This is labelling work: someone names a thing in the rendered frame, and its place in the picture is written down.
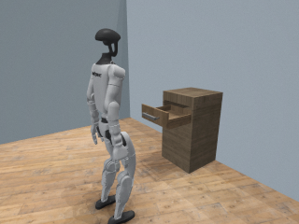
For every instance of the right robot upper arm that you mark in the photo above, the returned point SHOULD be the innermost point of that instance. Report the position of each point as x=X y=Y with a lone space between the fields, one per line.
x=116 y=76

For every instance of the robot left hand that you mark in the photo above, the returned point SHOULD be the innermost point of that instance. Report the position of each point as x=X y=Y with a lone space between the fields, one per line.
x=94 y=131

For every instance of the left robot upper arm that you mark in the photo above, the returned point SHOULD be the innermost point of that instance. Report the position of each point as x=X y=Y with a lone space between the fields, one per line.
x=90 y=90

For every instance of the robot left forearm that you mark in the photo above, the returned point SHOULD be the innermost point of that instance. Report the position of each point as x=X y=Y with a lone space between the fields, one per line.
x=93 y=112

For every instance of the cabinet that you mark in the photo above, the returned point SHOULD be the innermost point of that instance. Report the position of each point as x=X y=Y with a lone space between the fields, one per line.
x=194 y=145

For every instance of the handle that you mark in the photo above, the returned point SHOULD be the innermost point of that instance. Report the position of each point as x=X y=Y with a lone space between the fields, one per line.
x=149 y=116

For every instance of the robot right forearm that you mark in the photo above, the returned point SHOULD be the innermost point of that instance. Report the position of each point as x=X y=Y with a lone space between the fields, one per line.
x=113 y=124

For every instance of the drawer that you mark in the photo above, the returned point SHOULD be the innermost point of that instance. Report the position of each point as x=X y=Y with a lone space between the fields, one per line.
x=169 y=116

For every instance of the robot right hand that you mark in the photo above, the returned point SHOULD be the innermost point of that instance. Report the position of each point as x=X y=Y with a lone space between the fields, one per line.
x=118 y=154

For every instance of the right robot thigh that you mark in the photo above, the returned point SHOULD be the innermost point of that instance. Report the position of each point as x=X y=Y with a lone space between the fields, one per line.
x=130 y=170

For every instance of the robot right shin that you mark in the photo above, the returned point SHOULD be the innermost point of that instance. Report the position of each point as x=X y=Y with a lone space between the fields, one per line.
x=123 y=192

